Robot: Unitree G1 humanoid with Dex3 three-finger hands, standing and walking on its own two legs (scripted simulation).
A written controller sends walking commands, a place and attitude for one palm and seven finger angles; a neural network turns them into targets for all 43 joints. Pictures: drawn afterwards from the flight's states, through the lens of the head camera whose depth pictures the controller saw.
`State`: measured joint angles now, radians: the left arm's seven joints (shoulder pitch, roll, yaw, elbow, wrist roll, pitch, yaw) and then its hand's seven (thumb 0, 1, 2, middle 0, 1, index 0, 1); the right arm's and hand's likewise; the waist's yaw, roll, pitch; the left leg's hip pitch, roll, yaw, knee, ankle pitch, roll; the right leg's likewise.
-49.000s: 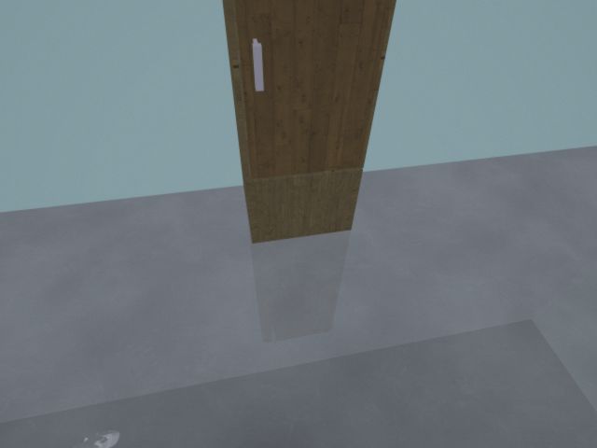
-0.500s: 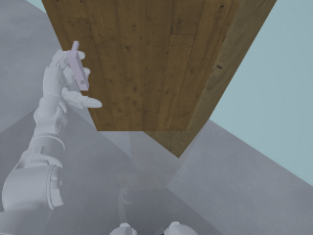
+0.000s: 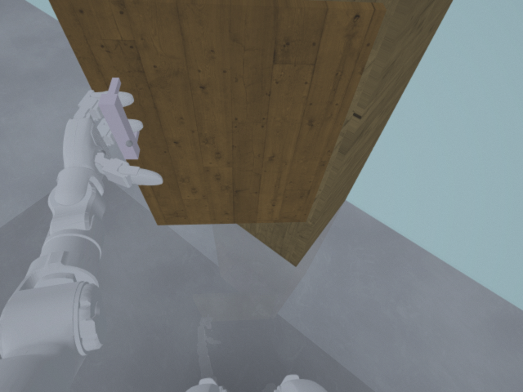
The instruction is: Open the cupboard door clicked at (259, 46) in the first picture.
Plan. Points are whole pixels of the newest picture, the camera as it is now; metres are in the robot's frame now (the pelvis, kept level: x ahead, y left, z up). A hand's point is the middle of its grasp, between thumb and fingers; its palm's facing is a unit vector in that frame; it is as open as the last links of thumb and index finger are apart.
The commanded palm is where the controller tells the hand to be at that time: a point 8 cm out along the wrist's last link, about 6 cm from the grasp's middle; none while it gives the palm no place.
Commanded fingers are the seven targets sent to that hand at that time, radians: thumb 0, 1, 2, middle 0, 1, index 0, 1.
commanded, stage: close the thumb around the handle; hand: left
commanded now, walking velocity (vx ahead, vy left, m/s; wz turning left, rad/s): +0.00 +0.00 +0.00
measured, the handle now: (123, 120) +0.53 +0.20 +0.08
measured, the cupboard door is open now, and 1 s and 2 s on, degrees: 41 41 79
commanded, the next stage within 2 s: pull the door open along its arc in 0.80 s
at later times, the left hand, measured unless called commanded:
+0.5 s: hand (133, 144) +0.47 +0.17 +0.09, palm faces +0.03 -1.00 -0.01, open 9.5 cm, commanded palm +0.44 +0.22 +0.09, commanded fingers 0.00 0.68 0.80 -0.38 -1.33 -0.38 -1.33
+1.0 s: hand (133, 144) +0.47 +0.17 +0.09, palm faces +0.03 -1.00 +0.00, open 5.7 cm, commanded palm +0.43 +0.22 +0.09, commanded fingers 0.00 0.90 0.90 -0.40 -1.35 -0.40 -1.35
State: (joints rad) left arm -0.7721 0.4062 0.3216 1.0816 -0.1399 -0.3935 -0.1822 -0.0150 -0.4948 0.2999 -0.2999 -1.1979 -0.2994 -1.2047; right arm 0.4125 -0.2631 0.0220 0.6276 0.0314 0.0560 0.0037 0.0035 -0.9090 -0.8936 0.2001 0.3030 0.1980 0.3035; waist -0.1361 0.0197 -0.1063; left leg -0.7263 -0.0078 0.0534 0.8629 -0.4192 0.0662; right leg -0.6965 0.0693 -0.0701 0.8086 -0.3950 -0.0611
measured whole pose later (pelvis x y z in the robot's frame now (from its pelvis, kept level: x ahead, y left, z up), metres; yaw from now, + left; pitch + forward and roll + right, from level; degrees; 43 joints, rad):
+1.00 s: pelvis +0.00 +0.01 +0.00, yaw +0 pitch +16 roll -2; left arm -0.78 0.37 0.29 1.09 -0.13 -0.40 -0.14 0.01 0.74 0.80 -0.37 -1.34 -0.36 -1.35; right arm 0.39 -0.26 0.02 0.63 0.03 0.06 0.01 0.00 -0.91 -0.89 0.20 0.30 0.20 0.30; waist -0.13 0.02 -0.11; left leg -0.73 -0.02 0.06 0.88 -0.42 0.08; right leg -0.70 0.06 -0.07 0.82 -0.40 -0.05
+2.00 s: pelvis +0.01 -0.05 +0.01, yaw +3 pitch +6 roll +1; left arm 0.39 -0.06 -0.24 -0.18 0.03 -0.13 0.47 0.00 0.69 0.76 -0.31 -1.30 -0.35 -1.33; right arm 0.24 -0.20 0.03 0.49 -0.02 0.06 0.02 0.01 -0.91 -0.89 0.20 0.30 0.20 0.30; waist -0.02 0.04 -0.12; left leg -0.46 -0.02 0.01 0.78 -0.42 0.00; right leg -0.44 0.07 -0.10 0.77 -0.44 -0.12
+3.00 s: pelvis -0.01 -0.03 +0.01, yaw +3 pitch +5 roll +0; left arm 0.28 -0.04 -0.32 -0.08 0.05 -0.18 0.49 -0.01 -0.49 0.30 -0.37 -0.70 -0.40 -0.66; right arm 0.19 -0.20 0.03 0.50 -0.02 0.01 0.02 0.01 -0.91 -0.89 0.20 0.30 0.20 0.30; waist -0.01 0.04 -0.10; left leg -0.50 -0.04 -0.01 0.82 -0.41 0.03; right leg -0.47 0.05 -0.11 0.80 -0.43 -0.10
